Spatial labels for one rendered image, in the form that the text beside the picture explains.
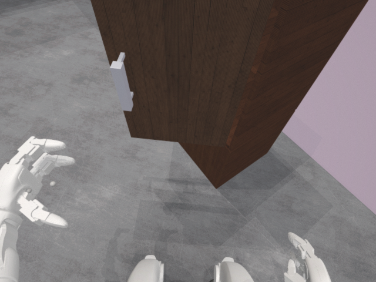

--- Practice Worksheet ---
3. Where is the left robot forearm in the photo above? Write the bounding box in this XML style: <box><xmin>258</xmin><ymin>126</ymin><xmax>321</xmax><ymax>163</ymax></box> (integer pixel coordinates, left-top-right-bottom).
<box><xmin>0</xmin><ymin>209</ymin><xmax>23</xmax><ymax>282</ymax></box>

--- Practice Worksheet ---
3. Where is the left robot thigh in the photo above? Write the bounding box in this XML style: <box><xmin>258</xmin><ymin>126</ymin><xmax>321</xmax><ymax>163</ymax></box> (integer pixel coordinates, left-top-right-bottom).
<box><xmin>127</xmin><ymin>258</ymin><xmax>164</xmax><ymax>282</ymax></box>

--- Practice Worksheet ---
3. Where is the right robot hand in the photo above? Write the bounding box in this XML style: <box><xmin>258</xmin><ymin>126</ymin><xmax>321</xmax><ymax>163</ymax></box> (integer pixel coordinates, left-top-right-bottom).
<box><xmin>284</xmin><ymin>232</ymin><xmax>331</xmax><ymax>282</ymax></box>

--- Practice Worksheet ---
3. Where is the cupboard door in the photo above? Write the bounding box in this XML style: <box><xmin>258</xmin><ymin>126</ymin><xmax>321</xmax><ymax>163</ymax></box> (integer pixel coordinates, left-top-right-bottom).
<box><xmin>90</xmin><ymin>0</ymin><xmax>274</xmax><ymax>147</ymax></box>

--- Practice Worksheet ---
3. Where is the handle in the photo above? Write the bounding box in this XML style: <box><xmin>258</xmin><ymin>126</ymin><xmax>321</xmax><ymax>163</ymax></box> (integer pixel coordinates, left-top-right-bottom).
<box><xmin>110</xmin><ymin>52</ymin><xmax>134</xmax><ymax>111</ymax></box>

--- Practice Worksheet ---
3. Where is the robot right shin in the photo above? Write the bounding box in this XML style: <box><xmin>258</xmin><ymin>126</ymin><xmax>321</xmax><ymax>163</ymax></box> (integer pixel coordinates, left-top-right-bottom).
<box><xmin>222</xmin><ymin>257</ymin><xmax>234</xmax><ymax>262</ymax></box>

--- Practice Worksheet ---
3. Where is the left robot hand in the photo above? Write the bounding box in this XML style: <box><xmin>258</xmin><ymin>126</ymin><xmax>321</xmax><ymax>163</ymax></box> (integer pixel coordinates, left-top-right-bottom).
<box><xmin>0</xmin><ymin>136</ymin><xmax>76</xmax><ymax>228</ymax></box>

